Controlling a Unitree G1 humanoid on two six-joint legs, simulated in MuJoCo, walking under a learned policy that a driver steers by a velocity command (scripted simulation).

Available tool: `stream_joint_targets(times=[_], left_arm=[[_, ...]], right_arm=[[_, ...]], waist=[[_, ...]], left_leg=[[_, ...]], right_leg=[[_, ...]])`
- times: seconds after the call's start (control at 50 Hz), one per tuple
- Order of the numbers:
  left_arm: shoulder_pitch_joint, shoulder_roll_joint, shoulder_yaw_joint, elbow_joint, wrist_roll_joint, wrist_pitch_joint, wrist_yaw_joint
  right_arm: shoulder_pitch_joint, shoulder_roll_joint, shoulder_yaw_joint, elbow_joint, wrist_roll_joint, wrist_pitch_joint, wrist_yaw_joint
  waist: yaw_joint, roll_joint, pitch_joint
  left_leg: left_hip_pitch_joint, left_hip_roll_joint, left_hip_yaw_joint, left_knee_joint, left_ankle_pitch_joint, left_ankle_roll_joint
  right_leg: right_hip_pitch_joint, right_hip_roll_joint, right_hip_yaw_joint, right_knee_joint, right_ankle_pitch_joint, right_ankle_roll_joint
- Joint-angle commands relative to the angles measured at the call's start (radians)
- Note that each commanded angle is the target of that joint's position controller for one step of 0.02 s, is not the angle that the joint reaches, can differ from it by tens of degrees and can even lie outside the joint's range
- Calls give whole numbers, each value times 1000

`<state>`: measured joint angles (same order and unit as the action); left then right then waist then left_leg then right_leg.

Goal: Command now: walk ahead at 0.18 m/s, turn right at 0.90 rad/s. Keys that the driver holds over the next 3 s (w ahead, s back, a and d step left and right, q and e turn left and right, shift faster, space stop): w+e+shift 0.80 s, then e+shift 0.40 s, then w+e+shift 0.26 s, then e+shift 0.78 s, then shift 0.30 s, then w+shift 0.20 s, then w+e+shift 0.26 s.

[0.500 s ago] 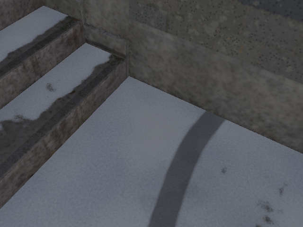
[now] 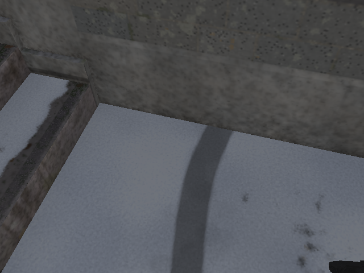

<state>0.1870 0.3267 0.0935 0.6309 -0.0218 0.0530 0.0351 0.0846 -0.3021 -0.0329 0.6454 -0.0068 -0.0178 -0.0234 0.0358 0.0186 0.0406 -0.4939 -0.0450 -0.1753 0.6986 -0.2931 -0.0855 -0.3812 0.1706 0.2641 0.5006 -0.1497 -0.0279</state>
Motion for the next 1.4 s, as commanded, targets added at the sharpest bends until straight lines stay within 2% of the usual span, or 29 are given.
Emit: stream_joint_targets(times=[0.02, 0.04, 0.08, 0.12, 0.16, 0.34, 0.54, 0.6, 0.62, 0.64, 0.66, 0.68, 0.7, 0.74, 0.8, 0.84, 0.92, 0.98, 1.0, 1.02, 1.04, 1.06, 1.08, 1.12, 1.16, 1.22, 1.28, 1.32, 1.4], left_arm=[[-84, 150, 38, -97, -13, -9, 4], [-72, 126, 28, -95, -14, -11, 1], [-49, 54, 2, -139, -26, -46, -16], [-32, 151, 24, -109, -1, -58, -20], [14, 127, 23, -81, 14, -52, -25], [-70, 61, -4, -130, -22, -64, -45], [-196, 17, -42, -152, -29, -73, -113], [226, 189, 52, -54, -46, -73, -94], [396, 286, 92, 27, -52, -62, -76], [333, 404, 100, 7, -46, -68, -64], [340, 280, 58, -40, -14, -102, -71], [348, 226, 45, -12, 10, -133, -77], [311, 218, 32, -2, 13, -156, -82], [132, 180, 20, -28, 14, -148, -73], [18, 158, 11, -37, 2, -155, -55], [86, 157, 5, -2, -1, -159, -45], [125, 179, 18, 51, -4, -130, -15], [99, 154, 20, 45, -2, -102, -4], [75, 124, 6, 35, -5, -86, -20], [82, 38, -29, 6, 5, -85, -46], [132, -73, -61, -38, 36, -53, -48], [363, -4, -46, 7, 17, -42, -53], [340, 129, -25, -32, -5, -33, -70], [114, 224, -6, -68, 5, 1, -57], [44, 143, -36, -111, 16, 27, -30], [38, 71, -59, -142, 36, 27, -29], [77, 109, -45, -157, 35, 48, -101], [149, 144, -23, -128, 40, 47, -124], [387, 149, 8, 59, 0, 28, -119]], right_arm=[[106, -107, -46, -38, 22, -18, 5], [163, -129, -61, -25, 31, -18, 0], [232, -258, -90, -28, -23, -21, -6], [96, -173, -73, -72, -13, -40, -14], [107, -136, -59, -73, 11, -42, -21], [272, -172, -67, -3, -23, -67, -4], [277, -227, -101, 78, 15, -37, 14], [249, -288, -102, 81, 15, -35, 9], [276, -174, -65, 42, -22, -54, 8], [263, -26, -15, -70, -14, -101, 17], [140, -153, -26, -95, 26, -145, 16], [37, -165, -33, -119, 55, -159, 8], [53, -138, -20, -110, 37, -163, -6], [124, -134, -19, -96, -2, -136, -3], [131, -175, -35, -66, -25, -75, 7], [32, -94, -8, -100, -57, -71, 11], [-157, -85, 5, -150, -32, -104, 24], [-63, -176, -24, -111, -19, -106, 21], [119, -222, -45, -73, -16, -97, -24], [366, -231, -51, -12, -32, -86, -62], [448, -214, -31, 25, -71, -97, -68], [392, -225, -27, -18, -101, -91, -53], [301, -263, -55, 2, -46, -71, -48], [99, -133, -17, -79, -30, -33, -85], [-67, -111, -9, -102, -27, -2, -75], [13, -224, -58, -59, -31, 5, -62], [118, -337, -106, 3, 37, -33, -65], [49, -365, -122, 11, 38, -40, -68], [-102, -228, -82, -6, -5, 15, -70]], waist=[[-78, -158, -189], [-109, -114, -179], [-90, 279, -142], [-48, 205, -33], [-49, 146, -30], [-98, 111, 47], [-92, 48, 154], [187, 117, -150], [204, -41, -200], [57, -412, -334], [131, -193, -416], [133, -122, -253], [72, -42, -163], [-77, -83, -67], [-121, -23, -5], [-65, -2, -22], [16, -50, 2], [-17, -100, -40], [-92, -115, -123], [-168, -58, -286], [-124, 93, -419], [-31, 168, -535], [8, 233, -612], [-16, 52, -358], [32, 111, -104], [8, 106, -169], [30, 94, -200], [108, 150, -213], [217, 21, -39]], left_leg=[[286, -8, 41, -183, 68, 29], [458, 53, 28, -262, 36, 62], [531, 431, -550, -512, -554, 232], [438, 394, -422, -528, -526, 219], [418, 312, -222, -513, -381, 173], [476, 352, 83, -564, -185, 210], [589, 359, 438, -547, 329, 167], [394, 345, 500, 67, 1142, 136], [19, 263, 450, 443, 438, 75], [-347, 30, 272, 819, -264, 32], [-408, 58, 35, 869, -164, 78], [-478, 80, 62, 840, -58, 106], [-433, 119, 57, 764, -20, 110], [-198, 161, 41, 611, -1, 75], [-15, 127, 126, 342, 8, 24], [-22, 89, 148, 174, 192, -1], [81, -3, 154, -242, 452, 22], [215, -3, 87, -285, 523, 39], [417, -9, 119, -325, 593, 49], [736, 75, 106, -338, 764, 74], [975, 345, -187, -147, 1136, 128], [990, 621, -451, -96, 1496, 331], [963, 659, -549, -189, 1034, 451], [606, 451, -272, -351, 311, 326], [242, 308, 9, -361, 587, 276], [189, 352, 104, -406, 613, 273], [196, 527, -50, -582, -63, 251], [165, 487, 42, -601, -119, 170], [16, 257, 274, -237, -274, 111]], right_leg=[[-13, -188, 300, -110, -307, -128], [-171, -138, 262, -29, -506, -89], [-480, -26, -13, 450, -406, -17], [-537, -155, -102, 618, -222, 20], [-517, -180, -176, 773, -136, 55], [-627, -291, -183, 772, 59, 101], [-395, -278, -394, 338, -72, -54], [356, -62, -467, 261, -112, -163], [725, -113, -254, 270, -133, -191], [891, -352, 453, -79, -611, -403], [890, -438, 677, -268, -740, -364], [779, -439, 595, -290, -585, -320], [603, -421, 504, -274, -424, -307], [291, -310, 232, -218, 85, -309], [48, -191, 14, -238, 365, -278], [69, -189, 30, -250, 349, -243], [88, -139, 53, -186, 324, -125], [117, -130, 136, -23, 265, -80], [79, -36, 61, 170, 265, -30], [11, 39, 0, 410, 44, 42], [-155, 94, 62, 705, -615, 65], [-215, 95, 129, 1030, -739, 132], [-257, -10, 78, 1177, -530, 166], [-270, -136, -39, 1040, -296, 160], [-162, -183, -120, 744, -377, 144], [-7, -209, -209, 523, -190, 99], [10, -270, -202, 454, -132, 20], [123, -257, -233, 402, -176, -29], [331, -109, -344, 29, -271, -118]])
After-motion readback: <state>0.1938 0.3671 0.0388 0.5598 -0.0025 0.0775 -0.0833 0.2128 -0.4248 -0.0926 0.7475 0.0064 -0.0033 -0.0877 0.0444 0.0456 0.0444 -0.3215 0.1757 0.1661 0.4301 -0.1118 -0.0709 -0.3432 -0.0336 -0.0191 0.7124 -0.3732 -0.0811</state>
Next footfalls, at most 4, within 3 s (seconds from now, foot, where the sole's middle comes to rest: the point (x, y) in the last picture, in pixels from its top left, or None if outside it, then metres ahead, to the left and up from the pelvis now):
0.04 left None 0.11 0.13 -0.77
0.60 right None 0.31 -0.31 -0.77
1.04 left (336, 213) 0.67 -0.52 -0.77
1.42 right None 0.34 -0.50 -0.77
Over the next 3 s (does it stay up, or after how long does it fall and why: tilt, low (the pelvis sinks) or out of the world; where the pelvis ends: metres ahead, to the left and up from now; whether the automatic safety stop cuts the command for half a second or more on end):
stays up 0.22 -0.90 -0.01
